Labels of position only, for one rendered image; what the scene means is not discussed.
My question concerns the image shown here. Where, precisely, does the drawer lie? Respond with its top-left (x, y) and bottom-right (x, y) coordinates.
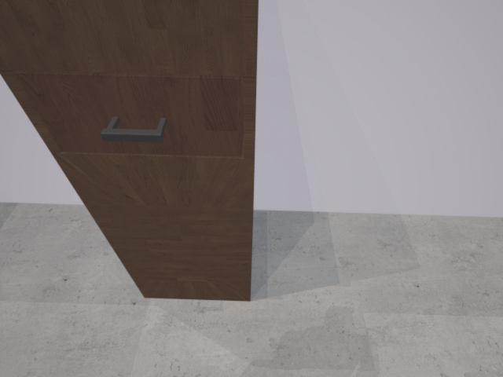
top-left (14, 70), bottom-right (244, 157)

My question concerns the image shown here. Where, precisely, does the handle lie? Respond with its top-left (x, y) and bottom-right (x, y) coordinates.
top-left (101, 116), bottom-right (167, 143)

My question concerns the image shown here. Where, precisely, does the cabinet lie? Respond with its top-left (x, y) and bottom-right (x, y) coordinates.
top-left (0, 0), bottom-right (259, 302)

